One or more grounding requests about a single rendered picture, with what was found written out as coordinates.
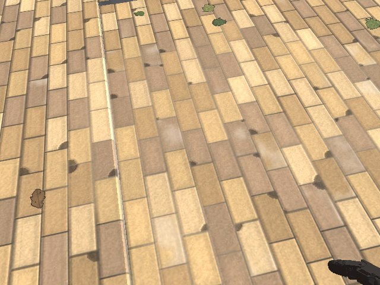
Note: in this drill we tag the right robot hand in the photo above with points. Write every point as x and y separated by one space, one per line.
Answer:
364 272

